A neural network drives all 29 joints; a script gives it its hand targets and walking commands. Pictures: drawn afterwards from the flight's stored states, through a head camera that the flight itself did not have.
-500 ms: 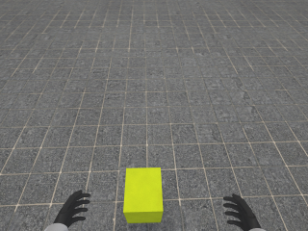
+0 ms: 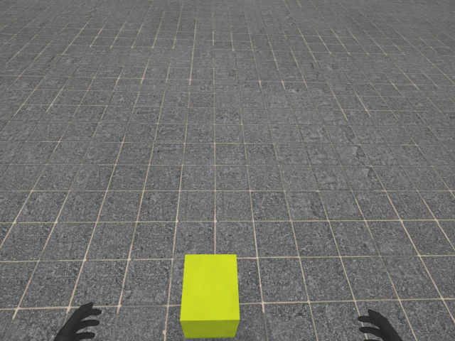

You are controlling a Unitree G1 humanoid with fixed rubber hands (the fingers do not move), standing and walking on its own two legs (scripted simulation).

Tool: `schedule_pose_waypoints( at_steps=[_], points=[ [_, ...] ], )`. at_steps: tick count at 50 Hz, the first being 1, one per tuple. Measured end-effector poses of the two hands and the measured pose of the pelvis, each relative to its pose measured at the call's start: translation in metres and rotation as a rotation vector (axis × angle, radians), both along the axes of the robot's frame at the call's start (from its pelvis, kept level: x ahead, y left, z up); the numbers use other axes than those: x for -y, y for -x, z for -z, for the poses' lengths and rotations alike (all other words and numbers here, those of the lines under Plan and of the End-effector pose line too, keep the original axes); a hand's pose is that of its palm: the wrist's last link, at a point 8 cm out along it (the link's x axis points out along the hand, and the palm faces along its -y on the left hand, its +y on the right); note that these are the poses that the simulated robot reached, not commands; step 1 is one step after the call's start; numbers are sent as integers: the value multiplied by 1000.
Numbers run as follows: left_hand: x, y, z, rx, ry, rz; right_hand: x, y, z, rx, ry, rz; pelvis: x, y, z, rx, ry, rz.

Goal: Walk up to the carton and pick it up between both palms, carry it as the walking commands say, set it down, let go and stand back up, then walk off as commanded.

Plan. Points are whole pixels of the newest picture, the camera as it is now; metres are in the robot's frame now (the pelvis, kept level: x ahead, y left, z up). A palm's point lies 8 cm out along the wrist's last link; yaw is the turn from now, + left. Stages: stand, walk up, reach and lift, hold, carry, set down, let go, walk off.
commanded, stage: stand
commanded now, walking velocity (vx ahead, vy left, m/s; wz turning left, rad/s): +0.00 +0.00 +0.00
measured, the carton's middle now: (210, 296) +0.40 +0.05 -0.64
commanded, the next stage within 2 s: walk off in 1.62 s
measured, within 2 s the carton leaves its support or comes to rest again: neither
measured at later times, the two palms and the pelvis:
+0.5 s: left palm out of the picture +0.12 +0.30 -0.09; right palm out of the picture +0.12 -0.29 -0.08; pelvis +0.01 +0.01 +0.00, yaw +0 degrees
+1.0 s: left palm out of the picture +0.08 +0.31 -0.10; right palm out of the picture +0.09 -0.30 -0.09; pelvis -0.01 +0.01 +0.01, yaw +0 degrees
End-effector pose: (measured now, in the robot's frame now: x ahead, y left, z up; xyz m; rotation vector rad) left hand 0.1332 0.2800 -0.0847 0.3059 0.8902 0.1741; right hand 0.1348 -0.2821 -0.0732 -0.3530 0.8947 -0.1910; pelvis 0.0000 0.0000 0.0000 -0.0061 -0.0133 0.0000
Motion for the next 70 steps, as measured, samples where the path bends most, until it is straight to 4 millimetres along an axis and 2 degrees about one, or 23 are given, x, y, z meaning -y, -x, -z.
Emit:
schedule_pose_waypoints(
  at_steps=[6,21,49,70],
  points=[
    [-11,5,6,-42,-21,3,9,3,0,-24,32,15,-3,-4,-1,-3,1,3],
    [-17,6,9,-81,-28,-3,3,9,8,-70,14,23,-7,-7,-3,7,-3,4],
    [-27,48,13,-178,-43,-31,18,45,13,-155,28,54,-5,9,-8,32,-2,6],
    [-31,61,13,-215,-50,-44,24,58,15,-191,27,65,-4,16,-10,37,-2,4]
  ],
)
